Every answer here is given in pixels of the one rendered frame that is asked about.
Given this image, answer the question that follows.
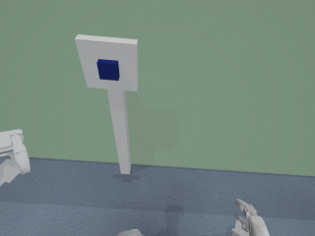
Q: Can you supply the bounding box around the robot right hand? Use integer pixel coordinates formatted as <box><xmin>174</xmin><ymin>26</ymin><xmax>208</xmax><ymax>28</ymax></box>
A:
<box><xmin>231</xmin><ymin>199</ymin><xmax>270</xmax><ymax>236</ymax></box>

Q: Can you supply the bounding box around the panel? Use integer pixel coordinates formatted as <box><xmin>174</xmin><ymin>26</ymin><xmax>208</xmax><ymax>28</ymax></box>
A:
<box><xmin>75</xmin><ymin>34</ymin><xmax>139</xmax><ymax>175</ymax></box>

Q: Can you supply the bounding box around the robot left hand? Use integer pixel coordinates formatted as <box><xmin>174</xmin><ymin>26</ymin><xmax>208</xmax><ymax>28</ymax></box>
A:
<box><xmin>0</xmin><ymin>129</ymin><xmax>31</xmax><ymax>186</ymax></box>

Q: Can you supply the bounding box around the button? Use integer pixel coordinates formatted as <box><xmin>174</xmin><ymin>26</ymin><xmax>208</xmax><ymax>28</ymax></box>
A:
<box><xmin>96</xmin><ymin>59</ymin><xmax>120</xmax><ymax>81</ymax></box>

